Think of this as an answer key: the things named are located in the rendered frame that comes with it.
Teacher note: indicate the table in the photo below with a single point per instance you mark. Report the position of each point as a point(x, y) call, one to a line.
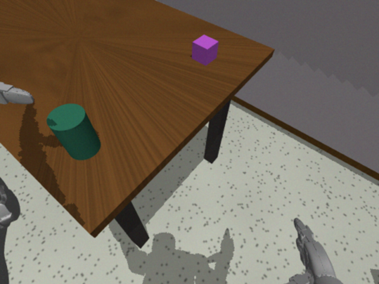
point(129, 64)

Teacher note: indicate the right robot hand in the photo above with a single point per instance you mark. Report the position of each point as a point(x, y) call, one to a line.
point(312, 255)

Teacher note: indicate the left robot arm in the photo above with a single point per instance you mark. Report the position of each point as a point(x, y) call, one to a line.
point(9, 212)

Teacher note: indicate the left robot hand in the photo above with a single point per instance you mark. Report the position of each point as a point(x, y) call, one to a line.
point(8, 93)

